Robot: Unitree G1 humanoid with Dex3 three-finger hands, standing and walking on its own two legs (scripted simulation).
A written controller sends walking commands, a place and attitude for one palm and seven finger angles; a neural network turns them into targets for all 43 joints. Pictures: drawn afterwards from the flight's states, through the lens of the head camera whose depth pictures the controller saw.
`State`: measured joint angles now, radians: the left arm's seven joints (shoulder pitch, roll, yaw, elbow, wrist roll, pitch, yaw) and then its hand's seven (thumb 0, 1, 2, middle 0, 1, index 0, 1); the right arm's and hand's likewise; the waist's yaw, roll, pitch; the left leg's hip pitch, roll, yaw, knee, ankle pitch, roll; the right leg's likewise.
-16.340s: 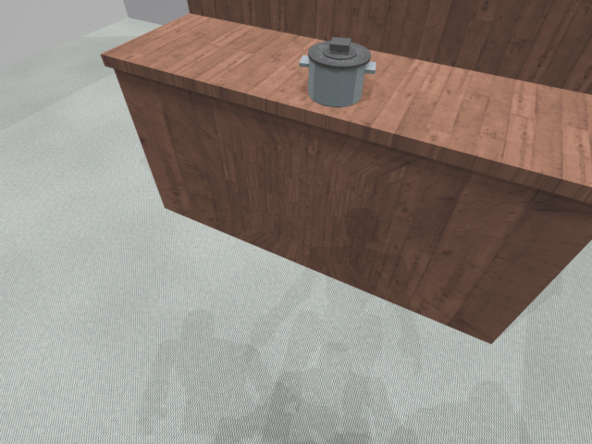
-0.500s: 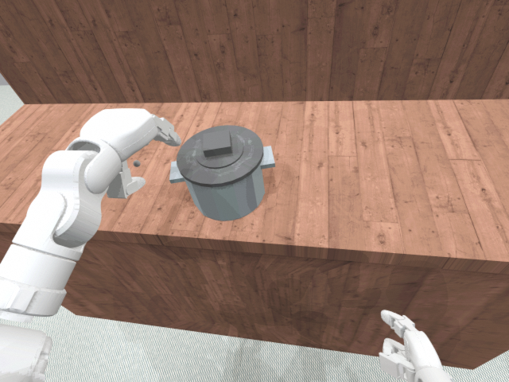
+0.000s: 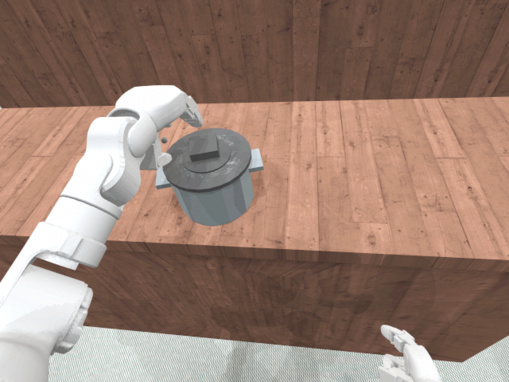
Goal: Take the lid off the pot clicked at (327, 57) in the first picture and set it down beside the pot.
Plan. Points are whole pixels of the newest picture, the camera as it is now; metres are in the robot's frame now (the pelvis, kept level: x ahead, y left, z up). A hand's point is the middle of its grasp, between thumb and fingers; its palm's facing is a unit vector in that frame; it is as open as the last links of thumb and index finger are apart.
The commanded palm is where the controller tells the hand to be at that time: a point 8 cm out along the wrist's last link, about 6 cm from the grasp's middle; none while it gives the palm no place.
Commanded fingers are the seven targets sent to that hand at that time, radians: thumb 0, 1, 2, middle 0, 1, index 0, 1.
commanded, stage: move the open hand above the knob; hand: left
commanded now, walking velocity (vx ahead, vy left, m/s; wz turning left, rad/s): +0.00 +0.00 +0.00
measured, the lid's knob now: (204, 147) +0.48 +0.10 +0.12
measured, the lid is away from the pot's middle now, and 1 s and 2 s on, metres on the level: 0.00 0.00 0.00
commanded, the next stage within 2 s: lower the open fingers around the knob in 1.12 s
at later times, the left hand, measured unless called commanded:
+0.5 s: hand (194, 120) +0.46 +0.10 +0.19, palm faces -0.20 +0.01 -0.98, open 10.1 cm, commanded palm +0.44 +0.11 +0.25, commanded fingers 0.00 -0.34 1.52 -0.84 -0.08 -0.84 -0.08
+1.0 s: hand (189, 126) +0.45 +0.10 +0.19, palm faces -0.18 +0.00 -0.98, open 10.1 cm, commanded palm +0.43 +0.11 +0.25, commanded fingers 0.00 -0.34 1.52 -0.84 -0.08 -0.84 -0.08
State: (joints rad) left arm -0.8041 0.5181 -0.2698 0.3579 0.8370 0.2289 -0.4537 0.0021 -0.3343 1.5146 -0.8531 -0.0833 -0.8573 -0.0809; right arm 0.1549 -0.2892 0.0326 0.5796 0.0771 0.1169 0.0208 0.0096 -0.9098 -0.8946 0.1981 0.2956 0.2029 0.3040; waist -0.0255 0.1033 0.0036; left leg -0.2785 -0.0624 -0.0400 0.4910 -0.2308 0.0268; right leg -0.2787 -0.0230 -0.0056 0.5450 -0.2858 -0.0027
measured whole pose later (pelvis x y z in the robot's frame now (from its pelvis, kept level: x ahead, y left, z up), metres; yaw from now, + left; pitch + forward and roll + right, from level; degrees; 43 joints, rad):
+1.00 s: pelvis +0.00 +0.00 +0.00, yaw +0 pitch +2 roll +1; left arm -0.97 0.40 -0.36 0.56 0.86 0.29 -0.40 0.00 -0.33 1.51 -0.85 -0.08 -0.86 -0.08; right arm 0.14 -0.27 0.03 0.61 0.07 0.13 0.02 0.01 -0.91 -0.89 0.20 0.30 0.20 0.30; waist -0.03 0.09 -0.02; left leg -0.28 -0.06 -0.04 0.47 -0.23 0.03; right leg -0.28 -0.03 0.00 0.53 -0.28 0.00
